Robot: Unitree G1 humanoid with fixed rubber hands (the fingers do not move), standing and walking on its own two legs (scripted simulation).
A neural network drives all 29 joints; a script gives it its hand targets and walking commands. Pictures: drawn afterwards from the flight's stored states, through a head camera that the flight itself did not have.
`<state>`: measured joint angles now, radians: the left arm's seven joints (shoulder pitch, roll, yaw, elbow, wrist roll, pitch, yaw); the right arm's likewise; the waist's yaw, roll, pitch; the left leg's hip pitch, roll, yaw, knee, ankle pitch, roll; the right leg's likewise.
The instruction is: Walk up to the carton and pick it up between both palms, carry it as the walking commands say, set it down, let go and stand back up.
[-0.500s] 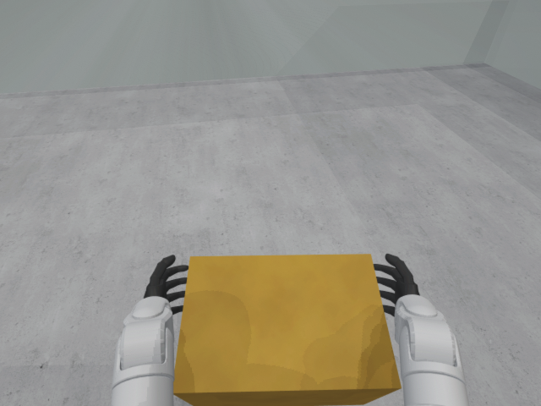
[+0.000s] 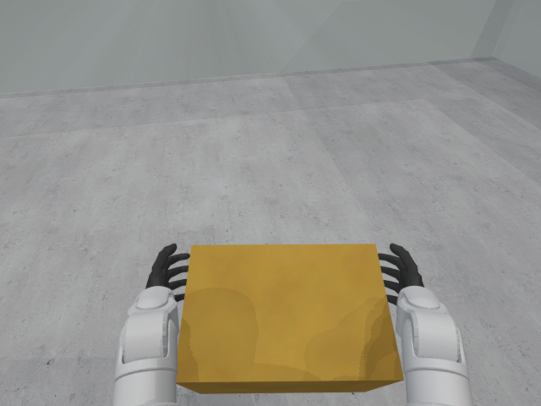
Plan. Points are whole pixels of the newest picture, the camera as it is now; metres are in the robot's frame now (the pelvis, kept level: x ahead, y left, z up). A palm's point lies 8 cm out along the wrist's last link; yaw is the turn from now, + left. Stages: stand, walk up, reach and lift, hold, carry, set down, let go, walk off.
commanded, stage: carry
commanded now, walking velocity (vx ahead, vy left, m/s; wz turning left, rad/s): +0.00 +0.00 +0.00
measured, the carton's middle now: (283, 323) +0.29 -0.01 -0.03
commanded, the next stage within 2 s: none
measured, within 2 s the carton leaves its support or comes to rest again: neither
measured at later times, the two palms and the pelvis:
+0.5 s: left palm (138, 269) +0.29 +0.19 +0.12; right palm (407, 259) +0.29 -0.17 +0.13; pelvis -0.02 +0.01 -0.01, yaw +0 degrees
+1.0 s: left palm (152, 277) +0.29 +0.18 +0.11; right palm (414, 271) +0.29 -0.18 +0.11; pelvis -0.02 +0.00 -0.01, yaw +0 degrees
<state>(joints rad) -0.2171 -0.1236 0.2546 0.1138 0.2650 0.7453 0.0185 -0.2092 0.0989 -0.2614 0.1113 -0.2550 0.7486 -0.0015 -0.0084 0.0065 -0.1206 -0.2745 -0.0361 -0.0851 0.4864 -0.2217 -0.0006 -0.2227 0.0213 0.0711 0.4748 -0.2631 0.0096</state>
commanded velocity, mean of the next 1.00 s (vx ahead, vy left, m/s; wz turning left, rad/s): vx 0.00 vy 0.00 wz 0.00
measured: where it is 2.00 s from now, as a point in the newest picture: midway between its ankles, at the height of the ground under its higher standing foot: outside the picture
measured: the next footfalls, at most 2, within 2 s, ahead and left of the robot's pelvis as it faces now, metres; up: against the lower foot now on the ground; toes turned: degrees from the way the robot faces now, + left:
none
